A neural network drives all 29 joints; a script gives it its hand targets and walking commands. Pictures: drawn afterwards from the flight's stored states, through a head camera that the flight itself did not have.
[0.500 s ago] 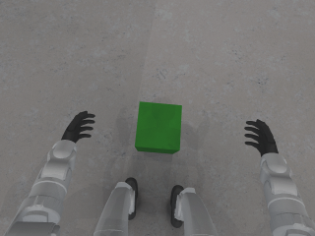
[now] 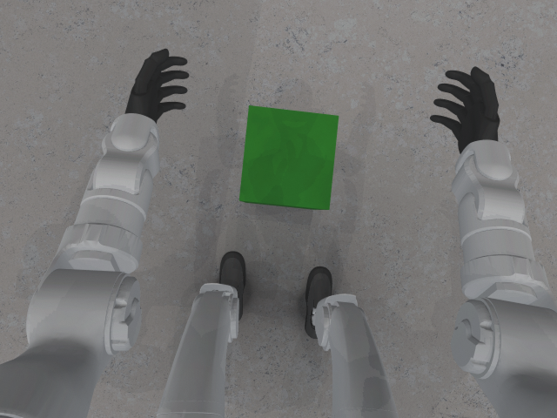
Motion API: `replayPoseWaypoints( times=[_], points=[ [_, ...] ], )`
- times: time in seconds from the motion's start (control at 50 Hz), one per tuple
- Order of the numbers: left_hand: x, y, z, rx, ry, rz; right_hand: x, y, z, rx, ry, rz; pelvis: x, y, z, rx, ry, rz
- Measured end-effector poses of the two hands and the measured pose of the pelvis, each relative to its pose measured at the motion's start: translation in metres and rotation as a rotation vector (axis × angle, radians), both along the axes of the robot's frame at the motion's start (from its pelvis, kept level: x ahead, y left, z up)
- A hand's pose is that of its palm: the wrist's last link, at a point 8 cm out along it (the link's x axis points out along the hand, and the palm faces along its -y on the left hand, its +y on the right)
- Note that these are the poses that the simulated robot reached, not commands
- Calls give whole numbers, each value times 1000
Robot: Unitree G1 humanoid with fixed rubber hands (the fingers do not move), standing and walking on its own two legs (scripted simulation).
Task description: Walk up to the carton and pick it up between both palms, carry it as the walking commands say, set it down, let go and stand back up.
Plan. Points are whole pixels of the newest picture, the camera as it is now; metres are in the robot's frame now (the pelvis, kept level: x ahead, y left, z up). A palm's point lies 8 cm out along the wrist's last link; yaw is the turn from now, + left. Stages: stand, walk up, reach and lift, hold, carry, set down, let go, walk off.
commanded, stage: reach and lift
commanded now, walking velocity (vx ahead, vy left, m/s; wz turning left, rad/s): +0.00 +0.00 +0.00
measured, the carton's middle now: (285, 165) +0.47 +0.00 -0.56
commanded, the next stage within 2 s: none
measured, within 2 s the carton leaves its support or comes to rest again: neither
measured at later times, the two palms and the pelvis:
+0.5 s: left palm (180, 126) +0.48 +0.19 -0.23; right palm (422, 147) +0.48 -0.20 -0.22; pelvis -0.02 +0.00 -0.08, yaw +0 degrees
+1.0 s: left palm (205, 145) +0.48 +0.18 -0.39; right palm (373, 160) +0.47 -0.17 -0.38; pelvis -0.05 +0.00 -0.20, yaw -1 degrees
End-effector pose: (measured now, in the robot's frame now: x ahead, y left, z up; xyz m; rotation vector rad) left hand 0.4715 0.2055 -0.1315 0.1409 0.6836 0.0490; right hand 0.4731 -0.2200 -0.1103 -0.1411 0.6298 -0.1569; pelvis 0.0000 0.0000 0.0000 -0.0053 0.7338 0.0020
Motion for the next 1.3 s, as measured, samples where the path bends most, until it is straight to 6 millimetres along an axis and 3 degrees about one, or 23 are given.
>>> replayPoseWaypoints(
  times=[0.2, 0.32, 0.56, 0.74, 1.04, 1.2, 1.3],
  points=[
    [7, -11, -19, -55, -1, 37, 6, 5, -23, 35, 18, -19, 4, -1, -6, 0, 74, -1],
    [7, -14, -40, -73, 0, 48, 3, 7, -48, 54, 24, -41, -3, -1, -22, -2, 135, 0],
    [8, -21, -119, -64, -21, 88, 5, 23, -128, 57, 4, -45, -31, -1, -97, -10, 186, 2],
    [8, -28, -178, -61, -12, 100, 5, 32, -186, 36, 20, -39, -41, 0, -149, -18, 165, 2],
    [6, -30, -272, -65, 30, 134, 0, 48, -281, 60, 68, -46, -52, -1, -211, -24, 6, 2],
    [7, -30, -325, -58, 28, 135, -6, 56, -340, 75, 73, -40, -68, -4, -242, -20, -126, 2],
    [9, -26, -338, -56, 49, 149, 2, 50, -346, 57, 72, -38, -70, -4, -265, -20, -144, 0]
  ],
)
